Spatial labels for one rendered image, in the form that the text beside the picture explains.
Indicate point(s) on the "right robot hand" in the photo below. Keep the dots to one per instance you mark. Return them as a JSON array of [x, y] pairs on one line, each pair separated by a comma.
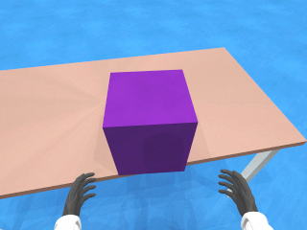
[[241, 192]]

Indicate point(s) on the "carton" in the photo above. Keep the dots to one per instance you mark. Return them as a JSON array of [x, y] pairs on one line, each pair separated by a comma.
[[149, 122]]

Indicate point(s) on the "right robot forearm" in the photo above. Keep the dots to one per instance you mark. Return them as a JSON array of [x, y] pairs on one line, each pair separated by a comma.
[[254, 221]]

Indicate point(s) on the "left robot hand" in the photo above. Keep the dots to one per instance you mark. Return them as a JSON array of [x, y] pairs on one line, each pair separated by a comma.
[[76, 197]]

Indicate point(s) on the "table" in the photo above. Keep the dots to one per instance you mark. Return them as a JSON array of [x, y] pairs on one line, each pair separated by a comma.
[[51, 118]]

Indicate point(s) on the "left robot forearm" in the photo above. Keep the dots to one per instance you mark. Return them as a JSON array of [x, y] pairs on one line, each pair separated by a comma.
[[68, 222]]

